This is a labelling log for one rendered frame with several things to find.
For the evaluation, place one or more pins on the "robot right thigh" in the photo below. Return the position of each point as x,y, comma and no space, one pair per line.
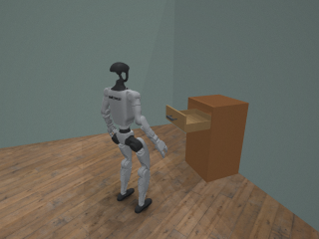
139,146

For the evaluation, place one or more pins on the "robot left hand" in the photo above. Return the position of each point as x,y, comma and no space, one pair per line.
112,129

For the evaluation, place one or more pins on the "robot right forearm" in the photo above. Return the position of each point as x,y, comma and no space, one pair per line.
148,131

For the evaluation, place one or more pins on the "robot right hand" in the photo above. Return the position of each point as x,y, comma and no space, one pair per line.
160,146

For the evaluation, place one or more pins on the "drawer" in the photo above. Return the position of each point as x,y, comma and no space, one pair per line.
188,120

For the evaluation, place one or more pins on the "left robot foot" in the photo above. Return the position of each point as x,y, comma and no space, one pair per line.
122,196

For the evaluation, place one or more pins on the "cabinet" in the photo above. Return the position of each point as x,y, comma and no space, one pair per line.
215,153

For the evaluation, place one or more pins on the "robot left upper arm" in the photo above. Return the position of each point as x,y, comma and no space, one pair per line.
105,102

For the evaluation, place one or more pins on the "robot right upper arm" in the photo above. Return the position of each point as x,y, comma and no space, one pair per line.
135,99

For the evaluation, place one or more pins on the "handle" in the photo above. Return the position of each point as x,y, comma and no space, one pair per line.
170,118

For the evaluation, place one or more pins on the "robot left forearm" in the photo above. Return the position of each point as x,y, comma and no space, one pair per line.
108,120

